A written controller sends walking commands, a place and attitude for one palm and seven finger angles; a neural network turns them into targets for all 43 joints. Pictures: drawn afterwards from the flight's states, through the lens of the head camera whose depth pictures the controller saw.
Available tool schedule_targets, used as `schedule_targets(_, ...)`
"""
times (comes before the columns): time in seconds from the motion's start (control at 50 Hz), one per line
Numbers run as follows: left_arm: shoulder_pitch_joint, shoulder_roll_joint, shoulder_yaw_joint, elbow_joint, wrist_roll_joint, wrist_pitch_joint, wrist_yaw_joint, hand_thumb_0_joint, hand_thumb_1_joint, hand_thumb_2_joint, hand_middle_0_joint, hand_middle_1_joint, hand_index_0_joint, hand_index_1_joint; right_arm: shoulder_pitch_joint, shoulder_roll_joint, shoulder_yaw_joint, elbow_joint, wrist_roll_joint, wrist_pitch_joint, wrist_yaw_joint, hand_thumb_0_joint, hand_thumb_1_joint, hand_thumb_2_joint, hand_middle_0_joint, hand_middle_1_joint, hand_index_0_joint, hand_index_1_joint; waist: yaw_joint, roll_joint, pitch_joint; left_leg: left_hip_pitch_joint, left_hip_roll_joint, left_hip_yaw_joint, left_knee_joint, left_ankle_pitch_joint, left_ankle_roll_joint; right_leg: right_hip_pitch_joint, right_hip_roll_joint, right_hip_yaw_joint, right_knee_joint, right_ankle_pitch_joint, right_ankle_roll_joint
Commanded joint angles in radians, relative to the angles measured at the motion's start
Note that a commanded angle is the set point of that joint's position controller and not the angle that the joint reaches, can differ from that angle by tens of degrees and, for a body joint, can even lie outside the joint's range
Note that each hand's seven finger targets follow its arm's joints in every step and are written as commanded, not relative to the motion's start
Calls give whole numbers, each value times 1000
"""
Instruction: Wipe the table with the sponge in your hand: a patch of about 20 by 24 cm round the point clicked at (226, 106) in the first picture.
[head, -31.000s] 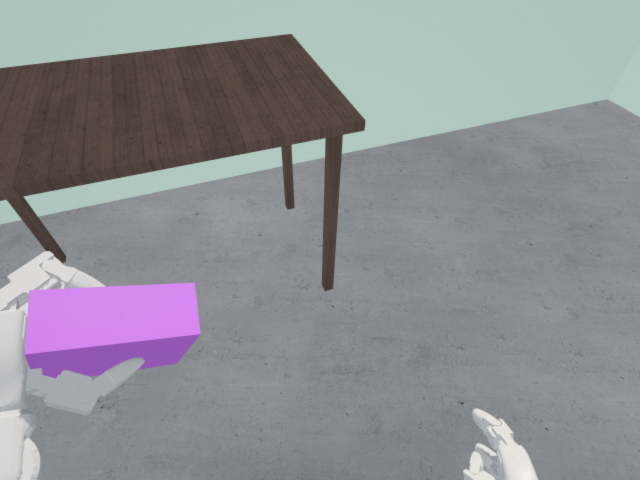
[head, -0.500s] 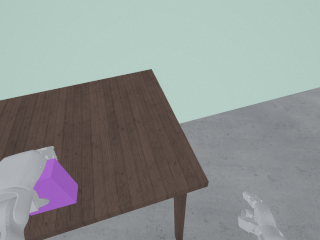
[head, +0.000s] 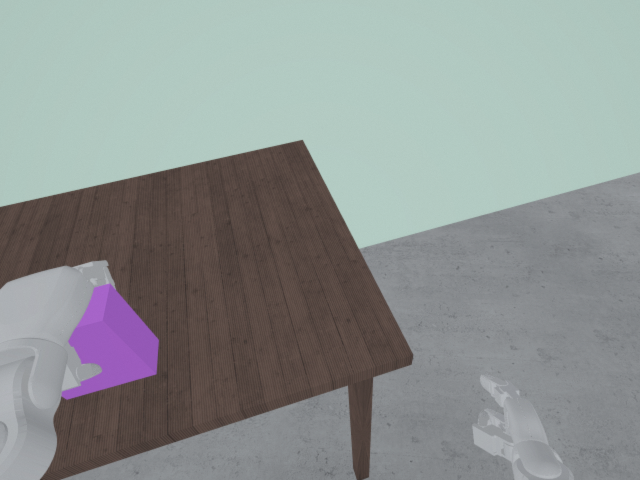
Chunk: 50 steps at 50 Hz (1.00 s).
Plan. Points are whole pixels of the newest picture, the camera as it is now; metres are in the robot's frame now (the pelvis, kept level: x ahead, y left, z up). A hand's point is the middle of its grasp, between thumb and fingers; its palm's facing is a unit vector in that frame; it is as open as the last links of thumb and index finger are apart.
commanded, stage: lift the sponge slowly off the table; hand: left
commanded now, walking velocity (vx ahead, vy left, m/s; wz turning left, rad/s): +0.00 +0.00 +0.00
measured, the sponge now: (97, 353) +0.21 +0.32 +0.07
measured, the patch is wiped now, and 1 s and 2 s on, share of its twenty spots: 1.00 1.00 1.00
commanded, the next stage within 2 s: bring the sponge back beside the body in 0.78 s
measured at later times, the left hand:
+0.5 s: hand (69, 305) +0.23 +0.32 +0.15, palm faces +0.06 -0.03 -1.00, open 9.6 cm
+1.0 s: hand (59, 309) +0.21 +0.32 +0.16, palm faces +0.08 -0.04 -1.00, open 9.6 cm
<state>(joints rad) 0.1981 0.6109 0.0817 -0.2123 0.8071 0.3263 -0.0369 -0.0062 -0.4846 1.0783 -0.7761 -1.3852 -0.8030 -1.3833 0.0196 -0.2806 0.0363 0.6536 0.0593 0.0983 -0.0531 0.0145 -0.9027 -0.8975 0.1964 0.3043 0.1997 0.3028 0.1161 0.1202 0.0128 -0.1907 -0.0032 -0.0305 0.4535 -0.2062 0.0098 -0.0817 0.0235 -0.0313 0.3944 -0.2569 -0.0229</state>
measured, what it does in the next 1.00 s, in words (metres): stands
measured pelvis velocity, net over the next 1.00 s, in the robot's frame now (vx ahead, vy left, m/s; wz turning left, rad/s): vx -0.01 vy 0.00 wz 0.01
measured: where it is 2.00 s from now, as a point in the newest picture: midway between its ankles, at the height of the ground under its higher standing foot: outside the picture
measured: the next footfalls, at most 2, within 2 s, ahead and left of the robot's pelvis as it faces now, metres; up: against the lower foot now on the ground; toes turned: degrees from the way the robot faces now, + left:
none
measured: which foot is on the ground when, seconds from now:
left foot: down 0.00-1.00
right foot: down 0.00-1.00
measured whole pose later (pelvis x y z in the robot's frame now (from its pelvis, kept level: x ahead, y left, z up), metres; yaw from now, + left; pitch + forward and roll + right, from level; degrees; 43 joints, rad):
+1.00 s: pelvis -0.01 +0.00 +0.00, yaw +1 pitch -3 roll -1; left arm 0.14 0.68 0.09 -0.32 0.76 0.38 -0.13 -0.01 -0.49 1.08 -0.78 -1.38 -0.80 -1.38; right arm 0.01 -0.29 0.05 0.63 0.07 0.09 -0.07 0.01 -0.90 -0.90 0.20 0.30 0.20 0.30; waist 0.14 0.13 0.01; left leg -0.22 -0.01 -0.04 0.47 -0.20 0.01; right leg -0.11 0.02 -0.04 0.42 -0.26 -0.02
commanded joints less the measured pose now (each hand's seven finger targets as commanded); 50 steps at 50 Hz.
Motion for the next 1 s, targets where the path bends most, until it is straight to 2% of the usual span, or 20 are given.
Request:
schedule_targets(0.0,-233,263,156,-214,27,-2,34,0,100,1300,-1200,-1600,-1200,-1600,-216,-108,-38,-185,0,-63,-16,0,-900,-900,200,300,200,300,-4,-9,-168,91,-28,-32,-44,168,40,-19,14,61,-61,161,-46)
schedule_targets(0.08,-253,316,207,-220,29,-12,32,0,100,1300,-1200,-1600,-1200,-1600,-238,-110,-36,-185,2,-73,-20,0,-900,-900,200,300,200,300,9,-16,-179,100,-32,-46,-47,169,39,-16,18,98,-67,165,-56)
schedule_targets(0.1,-248,300,190,-211,27,-13,32,0,100,1300,-1200,-1600,-1200,-1600,-208,-108,-39,-181,-1,-70,-21,0,-900,-900,200,300,200,300,5,-9,-188,96,-31,-35,-42,177,40,-5,12,63,-58,170,-49)
schedule_targets(0.18,-287,325,212,-207,26,-4,33,0,100,1300,-1200,-1600,-1200,-1600,-239,-110,-36,-182,3,-77,-22,0,-900,-900,200,300,200,300,10,-8,-182,99,-34,-42,-47,170,36,-16,17,97,-66,166,-56)
schedule_targets(0.2,-271,310,199,-197,21,0,31,0,100,1300,-1200,-1600,-1200,-1600,-213,-109,-38,-182,0,-75,-22,0,-900,-900,200,300,200,300,10,-8,-193,90,-33,-33,-41,180,37,0,8,67,-56,179,-49)
schedule_targets(0.28,-294,355,233,-178,14,27,14,0,100,1300,-1200,-1600,-1200,-1600,-243,-115,-35,-177,7,-70,-20,0,-900,-900,200,300,200,300,7,-28,-174,80,-34,-40,-38,172,34,-18,14,109,-62,185,-52)
schedule_targets(0.32,-313,315,182,-186,8,29,1,0,100,1300,-1200,-1600,-1200,-1600,-219,-112,-32,-181,9,-70,-20,0,-900,-900,200,300,200,300,-3,-16,-183,79,-33,-33,-37,176,34,-15,2,74,-53,190,-41)
schedule_targets(0.42,-299,366,224,-205,5,27,-21,0,100,1300,-1200,-1600,-1200,-1600,-213,-114,-31,-184,7,-69,-22,0,-900,-900,200,300,200,300,3,-29,-205,83,-33,-37,-26,202,36,-3,1,76,-42,228,-42)
schedule_targets(0.48,-294,361,227,-258,-1,26,-27,0,100,1300,-1200,-1600,-1200,-1600,-245,-109,-25,-201,6,-75,-21,0,-900,-900,200,300,200,300,13,4,-202,92,-35,-43,-28,208,36,-12,8,97,-44,233,-51)
schedule_targets(0.52,-305,344,211,-237,-6,25,-23,0,100,1300,-1200,-1600,-1200,-1600,-210,-107,-29,-194,8,-72,-21,0,-900,-900,200,300,200,300,4,-15,-199,87,-31,-39,-30,204,33,-12,0,67,-43,222,-41)
schedule_targets(0.58,-323,390,254,-252,2,37,-18,0,100,1300,-1200,-1600,-1200,-1600,-246,-113,-26,-197,8,-73,-20,0,-900,-900,200,300,200,300,19,-3,-207,86,-33,-48,-36,206,30,-5,10,100,-43,222,-55)
schedule_targets(0.6,-313,345,212,-254,-8,39,-21,0,100,1300,-1200,-1600,-1200,-1600,-225,-106,-27,-201,5,-72,-22,0,-900,-900,200,300,200,300,15,-11,-219,84,-31,-35,-30,211,33,8,-3,69,-35,232,-46)
schedule_targets(0.68,-309,397,262,-236,-12,66,-27,0,100,1300,-1200,-1600,-1200,-1600,-252,-114,-26,-196,11,-69,-18,0,-900,-900,200,300,200,300,22,-26,-204,70,-33,-48,-30,211,28,-3,5,107,-34,244,-53)
schedule_targets(0.7,-290,354,221,-229,-16,71,-35,0,100,1300,-1200,-1600,-1200,-1600,-232,-112,-26,-199,7,-65,-19,0,-900,-900,200,300,200,300,18,-42,-220,69,-29,-34,-23,223,30,11,-6,76,-24,265,-44)
schedule_targets(0.74,-279,355,215,-225,-22,75,-49,0,100,1300,-1200,-1600,-1200,-1600,-222,-117,-27,-196,9,-58,-18,0,-900,-900,200,300,200,300,12,-50,-202,65,-28,-35,-26,213,31,-7,-6,68,-29,256,-37)
schedule_targets(0.78,-256,355,223,-285,-22,77,-57,0,100,1300,-1200,-1600,-1200,-1600,-262,-110,-21,-215,11,-67,-14,0,-900,-900,200,300,200,300,21,-6,-210,70,-32,-46,-25,218,30,-9,3,91,-23,258,-48)
schedule_targets(0.84,-248,351,213,-295,-23,59,-60,0,100,1300,-1200,-1600,-1200,-1600,-218,-109,-24,-210,5,-64,-21,0,-900,-900,200,300,200,300,13,-40,-213,74,-25,-40,-26,205,34,-15,-7,55,-27,235,-34)
schedule_targets(0.88,-264,387,250,-307,-14,58,-49,0,100,1300,-1200,-1600,-1200,-1600,-247,-109,-19,-216,6,-71,-22,0,-900,-900,200,300,200,300,23,-19,-196,66,-29,-52,-28,187,31,-31,6,89,-30,204,-48)
schedule_targets(0.94,-317,349,208,-246,-6,49,-35,0,100,1300,-1200,-1600,-1200,-1600,-208,-108,-23,-197,6,-63,-29,0,-900,-900,200,300,200,300,6,-31,-171,70,-21,-42,-43,158,28,-46,2,51,-49,150,-39)
schedule_targets(0.98,-350,349,209,-270,3,48,-25,0,100,1300,-1200,-1600,-1200,-1600,-253,-103,-18,-206,10,-76,-30,0,-900,-900,200,300,200,300,10,3,-181,83,-26,-51,-48,146,28,-46,13,89,-53,129,-53)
